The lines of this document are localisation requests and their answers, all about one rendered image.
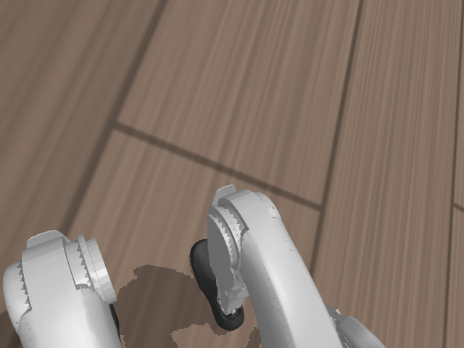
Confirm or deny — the right robot hand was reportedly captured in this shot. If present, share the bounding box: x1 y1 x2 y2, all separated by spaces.
324 303 386 348

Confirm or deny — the right robot foot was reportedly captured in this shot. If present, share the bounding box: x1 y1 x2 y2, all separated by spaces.
190 239 244 331

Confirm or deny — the left robot foot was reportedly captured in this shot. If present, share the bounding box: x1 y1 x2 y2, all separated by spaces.
109 304 121 343

